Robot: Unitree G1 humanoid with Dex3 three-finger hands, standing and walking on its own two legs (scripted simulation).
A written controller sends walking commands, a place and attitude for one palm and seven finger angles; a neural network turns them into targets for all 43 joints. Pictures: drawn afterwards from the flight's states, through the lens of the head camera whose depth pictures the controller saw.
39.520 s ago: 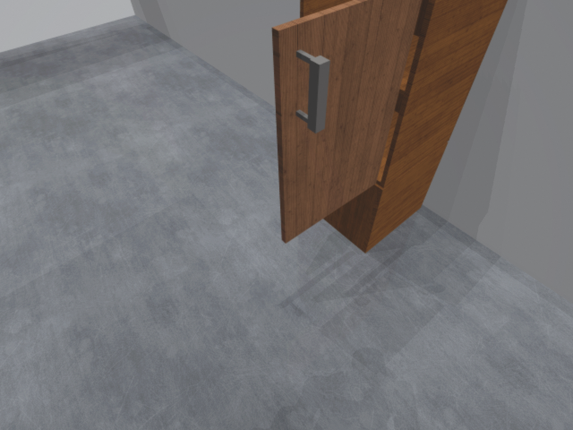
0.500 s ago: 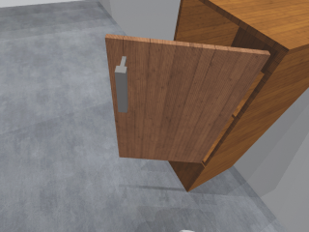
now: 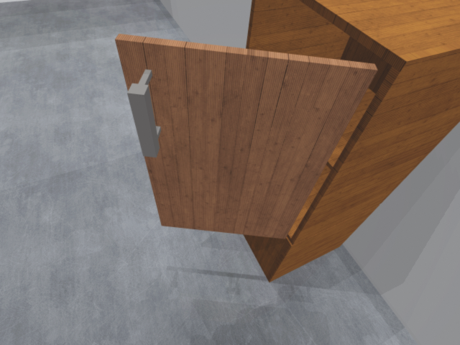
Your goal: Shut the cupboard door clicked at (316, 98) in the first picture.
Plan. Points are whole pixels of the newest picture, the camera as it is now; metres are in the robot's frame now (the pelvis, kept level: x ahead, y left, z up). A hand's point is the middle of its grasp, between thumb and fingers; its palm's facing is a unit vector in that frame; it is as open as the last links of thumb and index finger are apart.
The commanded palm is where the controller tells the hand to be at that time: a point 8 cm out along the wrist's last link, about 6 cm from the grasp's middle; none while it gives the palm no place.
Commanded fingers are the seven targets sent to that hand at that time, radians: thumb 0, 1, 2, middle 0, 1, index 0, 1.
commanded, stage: come to a stop and stand still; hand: left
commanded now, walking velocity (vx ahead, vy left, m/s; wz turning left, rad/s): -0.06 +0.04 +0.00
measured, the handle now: (149, 115) +0.44 +0.19 +0.15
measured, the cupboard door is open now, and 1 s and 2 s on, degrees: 60 60 60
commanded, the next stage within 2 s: look again from close up in 0.98 s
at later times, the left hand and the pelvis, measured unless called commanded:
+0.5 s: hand out of the picture +0.01 +0.19 -0.17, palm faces +0.00 -0.98 -0.22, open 7.3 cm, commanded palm none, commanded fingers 0.00 0.90 0.90 -0.20 -0.30 -0.20 -0.30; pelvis -0.02 +0.01 +0.01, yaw -1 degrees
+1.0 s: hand out of the picture -0.04 +0.14 -0.17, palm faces -0.01 -0.99 -0.17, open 7.4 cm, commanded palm none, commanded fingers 0.00 0.90 0.90 -0.20 -0.30 -0.20 -0.30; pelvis -0.04 -0.02 +0.01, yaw +0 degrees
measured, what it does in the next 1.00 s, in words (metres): steps on the spot: right foot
